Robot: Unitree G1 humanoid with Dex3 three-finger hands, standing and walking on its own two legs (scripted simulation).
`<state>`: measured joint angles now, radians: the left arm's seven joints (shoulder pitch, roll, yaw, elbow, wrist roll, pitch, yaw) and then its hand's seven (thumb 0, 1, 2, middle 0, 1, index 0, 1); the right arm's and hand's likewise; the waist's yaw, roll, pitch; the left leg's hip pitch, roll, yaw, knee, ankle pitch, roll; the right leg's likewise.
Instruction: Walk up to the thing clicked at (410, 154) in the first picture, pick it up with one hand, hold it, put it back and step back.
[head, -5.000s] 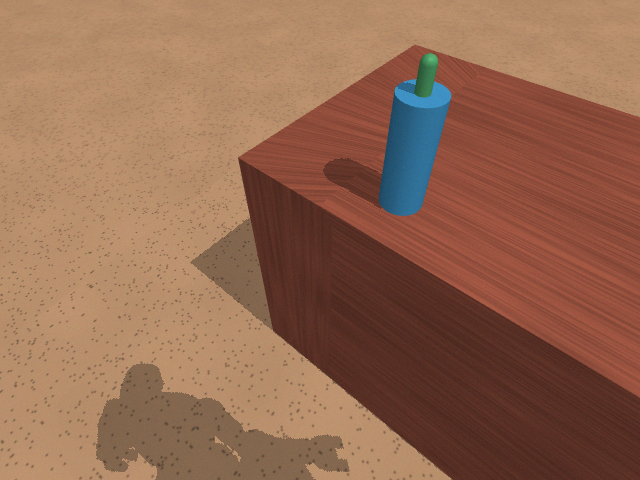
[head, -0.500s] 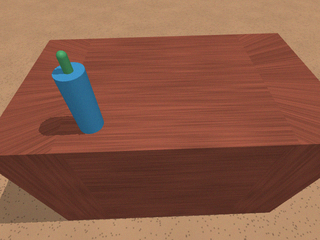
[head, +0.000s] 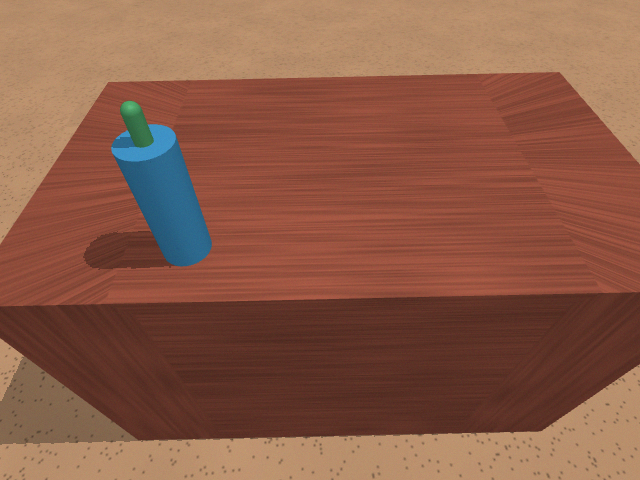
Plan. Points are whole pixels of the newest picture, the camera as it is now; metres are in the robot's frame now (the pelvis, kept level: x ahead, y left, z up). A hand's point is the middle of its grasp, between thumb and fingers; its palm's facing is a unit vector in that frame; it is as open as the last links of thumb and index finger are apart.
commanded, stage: stand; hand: left
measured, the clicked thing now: (163, 188) +0.49 +0.23 +0.10
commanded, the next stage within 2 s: rise first in 1.38 s
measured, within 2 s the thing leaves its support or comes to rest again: neither
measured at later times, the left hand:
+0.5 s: hand out of the picture +0.07 +0.25 -0.16, palm faces -0.03 -0.94 -0.35, open 7.4 cm
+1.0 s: hand out of the picture +0.08 +0.26 -0.16, palm faces -0.02 -0.94 -0.35, open 7.4 cm
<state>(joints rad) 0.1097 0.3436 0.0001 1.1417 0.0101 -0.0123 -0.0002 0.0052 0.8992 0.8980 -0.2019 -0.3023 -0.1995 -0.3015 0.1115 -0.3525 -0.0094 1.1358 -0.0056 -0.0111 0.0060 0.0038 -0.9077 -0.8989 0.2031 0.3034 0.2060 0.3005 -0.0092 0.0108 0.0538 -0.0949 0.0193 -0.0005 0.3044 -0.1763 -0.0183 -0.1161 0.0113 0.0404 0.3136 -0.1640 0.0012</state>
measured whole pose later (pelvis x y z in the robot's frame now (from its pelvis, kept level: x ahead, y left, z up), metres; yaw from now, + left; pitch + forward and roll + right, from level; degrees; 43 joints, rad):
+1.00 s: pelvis +0.01 +0.00 +0.00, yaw +1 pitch -2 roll +0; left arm 0.12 0.35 0.00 1.13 0.01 -0.01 0.00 0.00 0.90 0.90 -0.20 -0.30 -0.20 -0.30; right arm 0.12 -0.35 0.00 1.12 0.00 -0.01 0.00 0.00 -0.91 -0.90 0.20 0.30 0.21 0.30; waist 0.00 0.01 0.06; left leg -0.09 0.01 -0.01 0.30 -0.18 -0.01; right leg -0.11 0.00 0.03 0.31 -0.18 0.01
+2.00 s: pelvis +0.02 +0.00 -0.01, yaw +2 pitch +0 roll +0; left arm 0.31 0.29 0.15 0.36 -0.05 -0.05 0.08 0.00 -0.21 0.11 -0.05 -0.05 -0.04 -0.05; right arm 0.25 -0.24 -0.07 0.60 0.05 -0.07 -0.07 0.00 0.23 -0.11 0.06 0.06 0.06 0.06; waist 0.02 0.02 -0.01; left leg -0.18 0.01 -0.02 0.42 -0.25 -0.01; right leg -0.18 0.00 0.02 0.42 -0.25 0.01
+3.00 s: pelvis +0.00 +0.00 -0.01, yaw +3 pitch -3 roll +0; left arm 0.46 0.34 0.30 -0.19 -0.05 -0.25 0.02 -0.01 -0.55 0.05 -0.04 -0.04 -0.02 -0.05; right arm 0.23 -0.22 -0.15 0.67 0.03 -0.11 -0.05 -0.01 0.54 -0.03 0.06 0.05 0.06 0.05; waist 0.05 0.05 0.05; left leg -0.12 0.00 -0.05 0.41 -0.23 -0.02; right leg -0.13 -0.01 -0.01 0.43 -0.24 0.00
